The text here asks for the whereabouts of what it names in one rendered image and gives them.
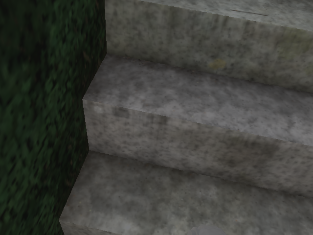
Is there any right robot thigh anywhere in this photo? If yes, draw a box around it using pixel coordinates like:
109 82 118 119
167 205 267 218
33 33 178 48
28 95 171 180
187 225 227 235

